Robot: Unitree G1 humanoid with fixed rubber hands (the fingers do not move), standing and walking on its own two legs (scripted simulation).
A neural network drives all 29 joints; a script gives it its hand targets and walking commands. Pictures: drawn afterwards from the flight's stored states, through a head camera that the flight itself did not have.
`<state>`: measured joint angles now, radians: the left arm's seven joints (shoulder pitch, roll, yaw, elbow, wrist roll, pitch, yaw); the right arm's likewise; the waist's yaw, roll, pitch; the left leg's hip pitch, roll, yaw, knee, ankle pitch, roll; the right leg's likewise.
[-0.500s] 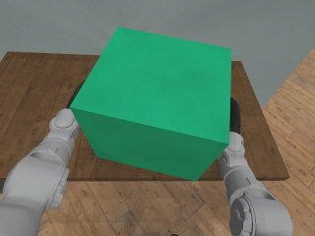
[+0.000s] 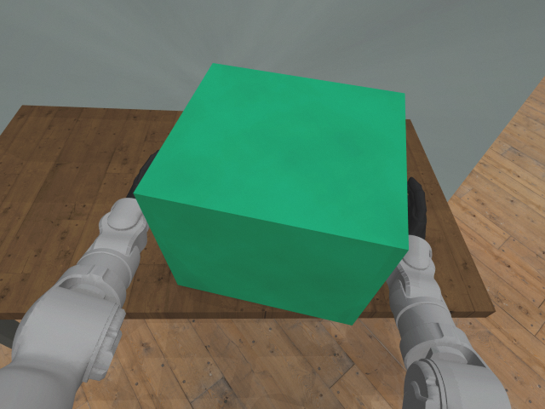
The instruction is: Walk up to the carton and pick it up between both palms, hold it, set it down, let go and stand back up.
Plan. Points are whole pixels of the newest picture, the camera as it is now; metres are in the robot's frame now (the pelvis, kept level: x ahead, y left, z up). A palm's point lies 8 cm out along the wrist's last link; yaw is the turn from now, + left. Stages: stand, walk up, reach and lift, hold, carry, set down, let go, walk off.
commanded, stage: reach and lift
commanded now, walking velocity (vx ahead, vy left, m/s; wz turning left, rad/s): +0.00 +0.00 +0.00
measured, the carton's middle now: (283, 195) +0.45 -0.05 +0.04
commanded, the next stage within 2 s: none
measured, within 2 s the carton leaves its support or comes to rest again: neither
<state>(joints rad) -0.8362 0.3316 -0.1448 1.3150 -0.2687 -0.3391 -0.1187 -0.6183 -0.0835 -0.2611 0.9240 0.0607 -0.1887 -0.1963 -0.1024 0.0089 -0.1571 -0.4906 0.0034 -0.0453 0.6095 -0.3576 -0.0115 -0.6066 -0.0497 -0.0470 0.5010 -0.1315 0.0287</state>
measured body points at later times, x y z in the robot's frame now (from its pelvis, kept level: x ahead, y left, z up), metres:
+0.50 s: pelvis -0.01 +0.00 +0.00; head +0.00 +0.01 +0.45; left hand +0.43 +0.15 +0.11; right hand +0.37 -0.25 +0.11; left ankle -0.05 +0.12 -0.73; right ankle +0.06 -0.14 -0.73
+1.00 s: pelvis -0.04 -0.01 +0.00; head -0.04 +0.00 +0.45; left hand +0.39 +0.14 +0.13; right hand +0.35 -0.27 +0.14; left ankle -0.05 +0.12 -0.73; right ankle +0.06 -0.15 -0.73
